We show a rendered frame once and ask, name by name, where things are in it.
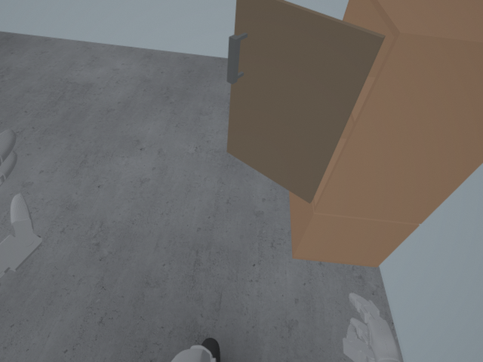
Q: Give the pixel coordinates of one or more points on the robot right hand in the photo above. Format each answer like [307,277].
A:
[377,339]

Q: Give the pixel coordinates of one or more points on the left robot shin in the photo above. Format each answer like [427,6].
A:
[201,347]

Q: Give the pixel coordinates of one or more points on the cupboard door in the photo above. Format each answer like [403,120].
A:
[303,73]

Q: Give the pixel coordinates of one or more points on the handle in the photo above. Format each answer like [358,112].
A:
[233,58]

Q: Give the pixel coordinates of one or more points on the robot left hand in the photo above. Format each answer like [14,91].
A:
[15,250]

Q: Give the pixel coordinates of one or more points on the robot left foot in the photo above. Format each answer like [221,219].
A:
[213,346]

